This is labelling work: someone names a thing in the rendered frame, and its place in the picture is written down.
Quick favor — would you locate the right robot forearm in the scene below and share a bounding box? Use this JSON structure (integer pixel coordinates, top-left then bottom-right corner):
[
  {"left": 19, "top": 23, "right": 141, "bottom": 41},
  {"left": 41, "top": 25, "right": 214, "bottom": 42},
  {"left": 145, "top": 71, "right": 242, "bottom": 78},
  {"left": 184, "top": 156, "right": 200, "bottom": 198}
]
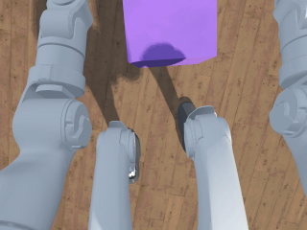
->
[{"left": 272, "top": 0, "right": 307, "bottom": 90}]

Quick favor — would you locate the robot right upper arm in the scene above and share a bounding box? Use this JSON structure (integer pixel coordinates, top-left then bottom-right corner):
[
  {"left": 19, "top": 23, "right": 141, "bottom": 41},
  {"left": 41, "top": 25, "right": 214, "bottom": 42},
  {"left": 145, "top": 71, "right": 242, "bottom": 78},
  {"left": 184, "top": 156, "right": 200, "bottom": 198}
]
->
[{"left": 269, "top": 84, "right": 307, "bottom": 197}]

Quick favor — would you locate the carton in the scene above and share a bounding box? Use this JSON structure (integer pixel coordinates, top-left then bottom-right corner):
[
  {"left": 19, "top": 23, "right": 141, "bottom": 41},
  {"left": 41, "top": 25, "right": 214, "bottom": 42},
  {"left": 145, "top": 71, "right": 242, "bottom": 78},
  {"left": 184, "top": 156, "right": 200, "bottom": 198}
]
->
[{"left": 123, "top": 0, "right": 217, "bottom": 68}]

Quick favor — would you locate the robot left thigh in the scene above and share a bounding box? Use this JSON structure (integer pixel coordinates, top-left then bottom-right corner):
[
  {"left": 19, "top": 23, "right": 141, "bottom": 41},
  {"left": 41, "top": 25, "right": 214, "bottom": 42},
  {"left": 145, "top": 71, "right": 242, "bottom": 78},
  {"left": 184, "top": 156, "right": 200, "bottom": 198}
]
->
[{"left": 87, "top": 127, "right": 136, "bottom": 230}]

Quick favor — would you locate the robot left upper arm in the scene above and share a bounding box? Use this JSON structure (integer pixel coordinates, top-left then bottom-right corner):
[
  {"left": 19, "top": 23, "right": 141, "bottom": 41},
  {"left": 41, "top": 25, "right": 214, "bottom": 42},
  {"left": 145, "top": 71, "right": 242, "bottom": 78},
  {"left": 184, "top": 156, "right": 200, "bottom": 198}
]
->
[{"left": 0, "top": 99, "right": 92, "bottom": 230}]

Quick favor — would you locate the left robot forearm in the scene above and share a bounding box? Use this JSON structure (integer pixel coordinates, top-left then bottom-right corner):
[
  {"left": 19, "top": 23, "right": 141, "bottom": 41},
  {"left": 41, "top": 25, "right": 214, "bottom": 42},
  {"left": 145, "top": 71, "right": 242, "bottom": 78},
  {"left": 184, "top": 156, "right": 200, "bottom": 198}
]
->
[{"left": 12, "top": 0, "right": 93, "bottom": 142}]

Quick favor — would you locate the left robot foot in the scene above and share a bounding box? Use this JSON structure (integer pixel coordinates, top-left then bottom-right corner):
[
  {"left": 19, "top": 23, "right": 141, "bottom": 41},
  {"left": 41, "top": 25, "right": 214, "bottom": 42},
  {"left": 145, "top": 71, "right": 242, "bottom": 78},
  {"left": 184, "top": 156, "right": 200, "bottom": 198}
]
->
[{"left": 129, "top": 134, "right": 141, "bottom": 184}]

